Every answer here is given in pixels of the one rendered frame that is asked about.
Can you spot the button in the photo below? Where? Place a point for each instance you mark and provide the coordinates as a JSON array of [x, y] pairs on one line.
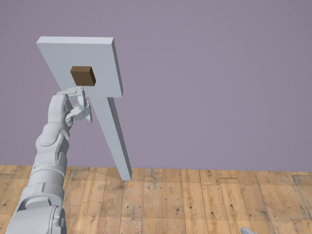
[[83, 75]]

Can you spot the left robot hand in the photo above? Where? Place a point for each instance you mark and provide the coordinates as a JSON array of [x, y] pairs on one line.
[[61, 111]]

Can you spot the left robot forearm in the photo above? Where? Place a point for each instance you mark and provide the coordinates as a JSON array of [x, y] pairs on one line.
[[45, 186]]

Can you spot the panel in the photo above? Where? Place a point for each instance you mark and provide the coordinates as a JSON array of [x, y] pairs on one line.
[[62, 53]]

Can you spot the robot left upper arm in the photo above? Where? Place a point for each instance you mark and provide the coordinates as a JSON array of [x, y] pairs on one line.
[[43, 220]]

